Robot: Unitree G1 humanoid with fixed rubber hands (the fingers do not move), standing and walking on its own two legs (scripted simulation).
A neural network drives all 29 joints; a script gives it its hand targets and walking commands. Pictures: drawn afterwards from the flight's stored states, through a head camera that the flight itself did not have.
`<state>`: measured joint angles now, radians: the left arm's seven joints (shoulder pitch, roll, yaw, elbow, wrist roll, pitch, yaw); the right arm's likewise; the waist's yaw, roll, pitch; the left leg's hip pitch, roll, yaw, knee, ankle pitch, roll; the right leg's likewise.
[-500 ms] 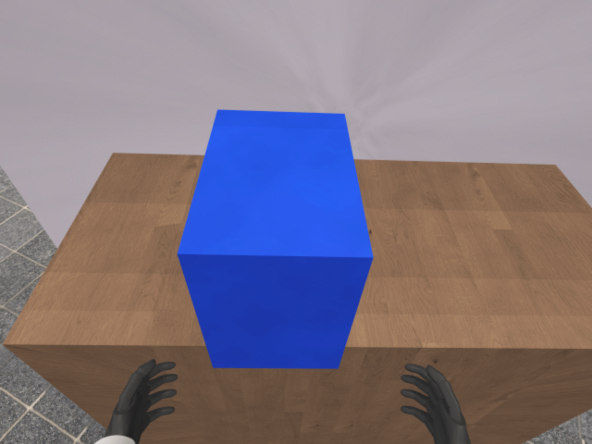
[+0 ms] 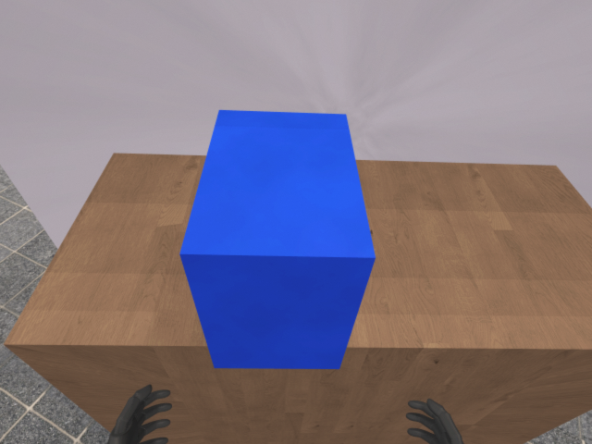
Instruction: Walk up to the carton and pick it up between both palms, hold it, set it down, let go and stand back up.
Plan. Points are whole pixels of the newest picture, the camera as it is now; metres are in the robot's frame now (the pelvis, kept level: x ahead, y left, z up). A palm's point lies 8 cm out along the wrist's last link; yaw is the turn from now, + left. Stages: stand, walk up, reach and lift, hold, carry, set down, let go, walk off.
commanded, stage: set down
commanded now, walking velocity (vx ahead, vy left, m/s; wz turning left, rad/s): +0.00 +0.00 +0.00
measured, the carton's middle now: (280, 241) +0.41 +0.02 +0.06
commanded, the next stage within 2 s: let go in 0.12 s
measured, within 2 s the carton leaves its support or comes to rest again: neither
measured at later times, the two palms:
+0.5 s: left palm out of the picture +0.17 +0.22 -0.08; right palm out of the picture +0.14 -0.20 -0.09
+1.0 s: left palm out of the picture +0.12 +0.27 -0.11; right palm out of the picture +0.12 -0.25 -0.10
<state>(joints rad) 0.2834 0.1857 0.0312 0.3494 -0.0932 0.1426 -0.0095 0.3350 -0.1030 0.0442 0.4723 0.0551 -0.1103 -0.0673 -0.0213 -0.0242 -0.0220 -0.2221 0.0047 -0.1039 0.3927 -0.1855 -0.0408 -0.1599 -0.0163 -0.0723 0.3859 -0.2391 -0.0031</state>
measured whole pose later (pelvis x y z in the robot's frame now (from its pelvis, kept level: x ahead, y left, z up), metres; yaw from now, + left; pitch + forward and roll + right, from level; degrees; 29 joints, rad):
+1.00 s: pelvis +0.02 +0.01 -0.01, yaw +0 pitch -1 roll -1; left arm 0.24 0.27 0.03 0.78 -0.05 0.00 -0.01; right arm 0.23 -0.26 0.02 0.79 -0.02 -0.05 -0.02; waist -0.02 0.00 -0.02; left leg -0.22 0.00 -0.10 0.53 -0.29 -0.03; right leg -0.13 -0.01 -0.07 0.46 -0.31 0.00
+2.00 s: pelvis +0.01 +0.01 -0.01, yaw +0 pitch -2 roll -1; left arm 0.24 0.28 0.03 0.95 -0.05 -0.02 -0.01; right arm 0.23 -0.26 0.02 0.87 -0.02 -0.03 -0.02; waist -0.02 0.02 -0.02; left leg -0.22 0.00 -0.10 0.53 -0.27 -0.03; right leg -0.13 -0.01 -0.07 0.46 -0.30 0.00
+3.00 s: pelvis -0.01 +0.00 -0.01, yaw +0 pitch -3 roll -1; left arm 0.24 0.28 0.03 1.03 -0.05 -0.02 -0.01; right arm 0.23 -0.26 0.02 0.94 -0.02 -0.03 -0.02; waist -0.02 0.02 -0.02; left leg -0.22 0.01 -0.10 0.49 -0.23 -0.03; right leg -0.15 -0.01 -0.07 0.46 -0.27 0.00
